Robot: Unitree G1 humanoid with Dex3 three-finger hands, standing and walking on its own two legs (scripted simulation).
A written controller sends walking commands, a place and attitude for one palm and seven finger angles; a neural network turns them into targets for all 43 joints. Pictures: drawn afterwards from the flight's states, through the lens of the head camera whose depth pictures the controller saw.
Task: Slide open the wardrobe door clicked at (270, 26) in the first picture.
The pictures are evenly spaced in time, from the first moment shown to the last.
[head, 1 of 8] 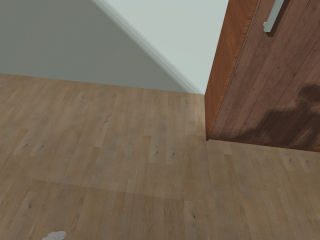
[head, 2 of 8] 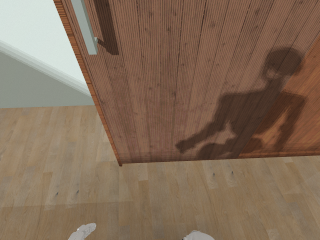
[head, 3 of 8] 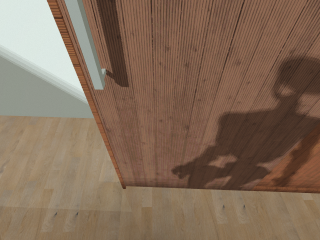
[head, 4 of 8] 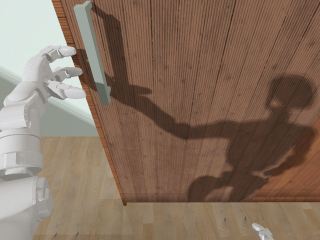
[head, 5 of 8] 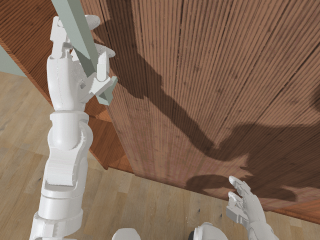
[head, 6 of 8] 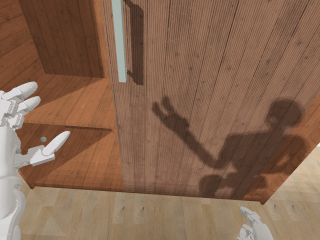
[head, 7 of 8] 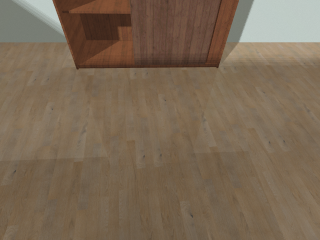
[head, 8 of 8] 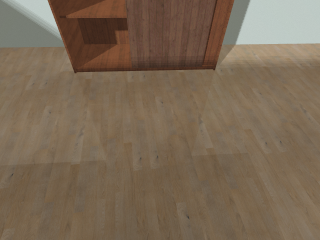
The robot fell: no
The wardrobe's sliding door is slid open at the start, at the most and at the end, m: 0.00 0.60 0.60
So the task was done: yes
